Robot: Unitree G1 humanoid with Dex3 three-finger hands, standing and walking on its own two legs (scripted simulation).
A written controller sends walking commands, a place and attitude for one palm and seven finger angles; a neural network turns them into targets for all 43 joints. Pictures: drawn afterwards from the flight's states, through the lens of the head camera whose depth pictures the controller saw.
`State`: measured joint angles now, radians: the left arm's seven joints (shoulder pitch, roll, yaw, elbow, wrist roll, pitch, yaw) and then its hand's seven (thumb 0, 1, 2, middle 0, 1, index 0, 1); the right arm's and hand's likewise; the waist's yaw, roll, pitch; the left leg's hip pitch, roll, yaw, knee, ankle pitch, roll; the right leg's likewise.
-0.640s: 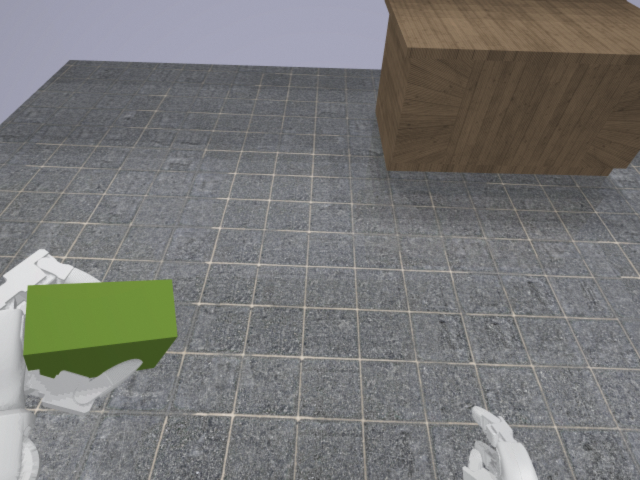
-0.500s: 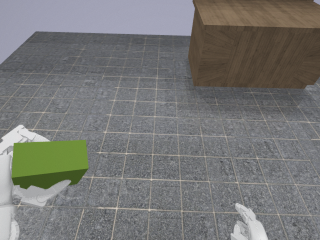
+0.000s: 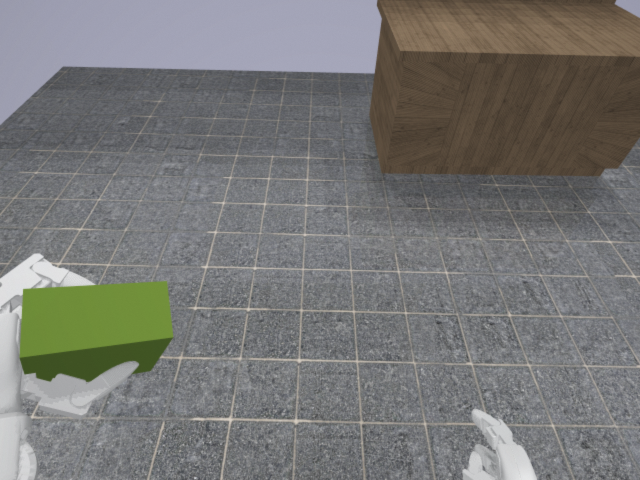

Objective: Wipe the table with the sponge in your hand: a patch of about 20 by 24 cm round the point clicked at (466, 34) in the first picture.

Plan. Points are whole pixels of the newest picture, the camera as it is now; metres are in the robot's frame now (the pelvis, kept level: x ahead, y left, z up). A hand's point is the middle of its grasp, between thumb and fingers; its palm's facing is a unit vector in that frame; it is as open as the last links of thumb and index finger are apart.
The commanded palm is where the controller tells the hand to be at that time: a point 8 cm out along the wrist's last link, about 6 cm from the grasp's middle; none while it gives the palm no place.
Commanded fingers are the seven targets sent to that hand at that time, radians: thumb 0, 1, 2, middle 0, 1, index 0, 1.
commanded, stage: walk to a spot facing it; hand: left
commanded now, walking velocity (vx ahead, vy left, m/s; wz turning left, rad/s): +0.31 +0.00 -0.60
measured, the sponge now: (117, 334) +0.22 +0.22 +0.14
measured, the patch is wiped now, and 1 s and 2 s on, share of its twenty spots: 0.00 0.00 0.00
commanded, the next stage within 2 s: none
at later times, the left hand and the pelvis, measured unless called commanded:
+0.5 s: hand (239, 230) +0.33 +0.12 +0.17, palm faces +0.16 -0.85 -0.50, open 9.9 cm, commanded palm +0.29 +0.18 +0.18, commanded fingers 0.00 0.10 1.30 -1.20 -1.60 -1.20 -1.60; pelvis +0.07 -0.06 +0.01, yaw -13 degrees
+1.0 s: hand (341, 155) +0.50 +0.02 +0.17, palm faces +0.09 -0.86 -0.51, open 9.9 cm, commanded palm +0.45 +0.08 +0.18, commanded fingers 0.00 0.10 1.30 -1.20 -1.60 -1.20 -1.60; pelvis +0.20 -0.12 -0.02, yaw -21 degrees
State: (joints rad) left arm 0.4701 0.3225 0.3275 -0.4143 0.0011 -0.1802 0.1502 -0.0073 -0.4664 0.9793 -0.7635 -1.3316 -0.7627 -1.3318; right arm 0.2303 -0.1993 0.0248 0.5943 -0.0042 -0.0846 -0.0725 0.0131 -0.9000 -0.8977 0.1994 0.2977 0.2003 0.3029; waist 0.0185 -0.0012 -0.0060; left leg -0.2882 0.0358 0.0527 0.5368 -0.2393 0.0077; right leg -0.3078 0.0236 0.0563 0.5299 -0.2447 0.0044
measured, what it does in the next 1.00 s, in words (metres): walks ahead, turning right: left foot, then right foot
